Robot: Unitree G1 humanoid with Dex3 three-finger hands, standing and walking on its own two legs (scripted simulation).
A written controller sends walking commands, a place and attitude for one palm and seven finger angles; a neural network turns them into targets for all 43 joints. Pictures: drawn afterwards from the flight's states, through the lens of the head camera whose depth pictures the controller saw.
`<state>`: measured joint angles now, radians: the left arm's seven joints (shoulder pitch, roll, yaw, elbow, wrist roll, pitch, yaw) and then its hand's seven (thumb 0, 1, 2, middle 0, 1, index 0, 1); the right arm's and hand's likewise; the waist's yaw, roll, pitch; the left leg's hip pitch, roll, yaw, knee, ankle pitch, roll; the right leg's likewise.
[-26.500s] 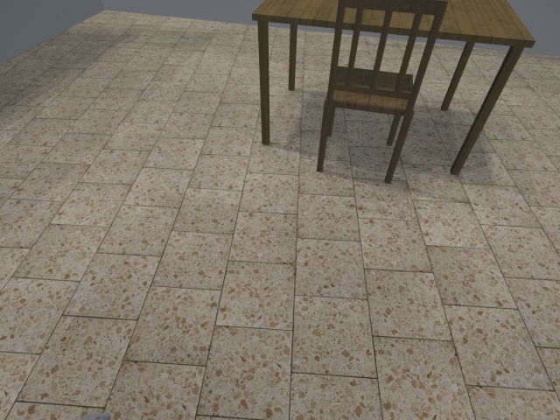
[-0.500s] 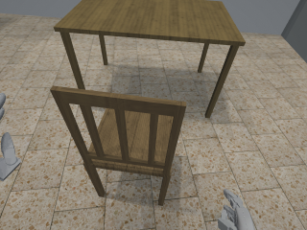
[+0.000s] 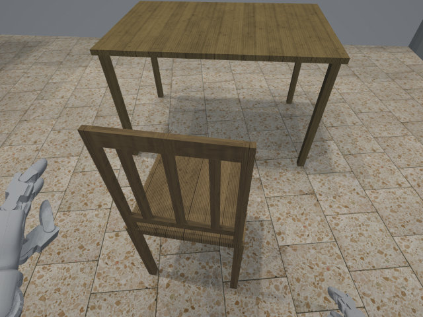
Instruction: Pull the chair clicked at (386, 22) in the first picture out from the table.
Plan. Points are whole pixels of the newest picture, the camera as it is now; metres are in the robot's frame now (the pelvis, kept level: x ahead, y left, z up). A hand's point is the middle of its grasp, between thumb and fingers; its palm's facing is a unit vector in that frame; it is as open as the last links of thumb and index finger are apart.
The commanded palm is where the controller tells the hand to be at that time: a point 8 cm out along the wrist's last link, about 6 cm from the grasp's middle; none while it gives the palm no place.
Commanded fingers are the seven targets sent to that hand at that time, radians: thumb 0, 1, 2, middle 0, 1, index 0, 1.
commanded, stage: let the arm hang, fingers relaxed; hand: left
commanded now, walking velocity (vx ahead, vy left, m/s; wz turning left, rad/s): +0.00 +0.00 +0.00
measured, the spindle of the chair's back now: (175, 192) +0.45 +0.13 -0.09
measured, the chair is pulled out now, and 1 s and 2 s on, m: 0.61 0.61 0.61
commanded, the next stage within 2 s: look to check the result in 1.04 s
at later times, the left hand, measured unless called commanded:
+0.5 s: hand out of the picture -0.02 +0.20 -0.16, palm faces +0.02 -0.96 -0.26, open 7.2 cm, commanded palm none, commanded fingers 0.00 0.90 0.90 -0.20 -0.30 -0.20 -0.30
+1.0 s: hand out of the picture +0.00 +0.15 -0.17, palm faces +0.04 -0.98 -0.18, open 7.3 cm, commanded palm none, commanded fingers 0.00 0.90 0.90 -0.20 -0.30 -0.20 -0.30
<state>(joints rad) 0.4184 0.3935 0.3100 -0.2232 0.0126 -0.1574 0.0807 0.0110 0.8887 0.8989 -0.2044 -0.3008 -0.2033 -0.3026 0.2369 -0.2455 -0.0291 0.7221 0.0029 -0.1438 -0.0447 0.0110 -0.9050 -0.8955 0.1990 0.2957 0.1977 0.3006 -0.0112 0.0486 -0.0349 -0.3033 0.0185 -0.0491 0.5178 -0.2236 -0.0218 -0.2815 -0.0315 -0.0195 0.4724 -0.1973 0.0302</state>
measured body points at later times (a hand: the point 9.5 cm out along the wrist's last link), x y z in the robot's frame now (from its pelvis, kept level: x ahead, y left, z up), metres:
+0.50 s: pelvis +0.00 -0.01 +0.00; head +0.01 -0.02 +0.45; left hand -0.02 +0.25 -0.14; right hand -0.03 -0.24 -0.16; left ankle +0.03 +0.13 -0.74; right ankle +0.03 -0.14 -0.74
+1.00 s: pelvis +0.00 -0.01 +0.00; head +0.01 -0.02 +0.45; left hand +0.00 +0.20 -0.15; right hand -0.02 -0.21 -0.17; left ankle +0.03 +0.13 -0.74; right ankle +0.03 -0.14 -0.74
